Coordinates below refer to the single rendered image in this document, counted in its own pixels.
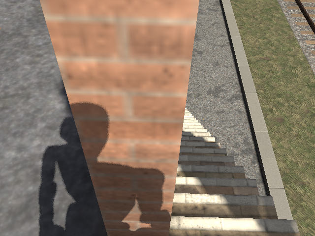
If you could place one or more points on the stairs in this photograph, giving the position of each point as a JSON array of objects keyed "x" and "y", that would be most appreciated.
[{"x": 212, "y": 196}]

